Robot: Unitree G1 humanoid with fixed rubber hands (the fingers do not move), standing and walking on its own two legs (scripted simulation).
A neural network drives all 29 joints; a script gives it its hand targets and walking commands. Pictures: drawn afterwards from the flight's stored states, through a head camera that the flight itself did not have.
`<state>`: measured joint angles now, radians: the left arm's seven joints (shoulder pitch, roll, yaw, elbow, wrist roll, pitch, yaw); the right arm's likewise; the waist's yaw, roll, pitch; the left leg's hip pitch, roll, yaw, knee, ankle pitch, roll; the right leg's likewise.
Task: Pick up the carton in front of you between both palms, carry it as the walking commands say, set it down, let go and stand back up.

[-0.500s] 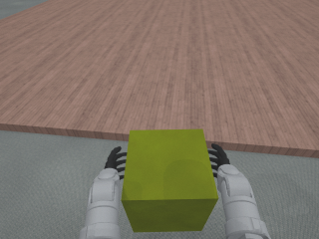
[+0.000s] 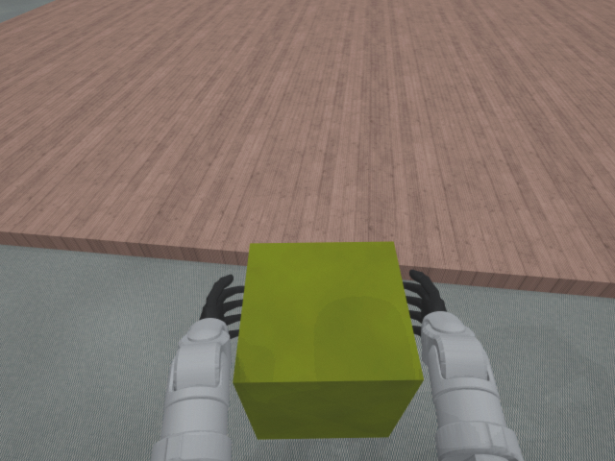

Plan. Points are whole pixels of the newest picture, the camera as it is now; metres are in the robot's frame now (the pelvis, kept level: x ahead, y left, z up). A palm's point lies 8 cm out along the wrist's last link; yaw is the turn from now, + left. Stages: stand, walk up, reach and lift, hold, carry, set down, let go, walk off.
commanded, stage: reach and lift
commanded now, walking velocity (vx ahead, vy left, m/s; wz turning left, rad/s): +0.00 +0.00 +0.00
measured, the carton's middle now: (322, 345) +0.31 +0.00 -0.04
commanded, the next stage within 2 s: hold in 0.34 s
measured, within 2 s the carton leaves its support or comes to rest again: neither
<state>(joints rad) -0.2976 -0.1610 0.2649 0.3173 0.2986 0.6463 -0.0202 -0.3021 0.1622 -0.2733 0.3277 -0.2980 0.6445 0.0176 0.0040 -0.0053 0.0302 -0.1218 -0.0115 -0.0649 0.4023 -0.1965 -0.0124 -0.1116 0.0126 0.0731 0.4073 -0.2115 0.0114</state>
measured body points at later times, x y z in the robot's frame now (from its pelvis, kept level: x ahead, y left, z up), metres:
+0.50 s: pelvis +0.00 +0.00 +0.00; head -0.04 +0.00 +0.45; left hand +0.30 +0.15 +0.04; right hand +0.30 -0.15 +0.04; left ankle +0.02 +0.13 -0.74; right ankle +0.01 -0.13 -0.74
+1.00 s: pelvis -0.01 +0.00 +0.00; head -0.05 +0.00 +0.45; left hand +0.30 +0.15 +0.04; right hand +0.30 -0.15 +0.04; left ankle +0.02 +0.13 -0.74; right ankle +0.01 -0.13 -0.74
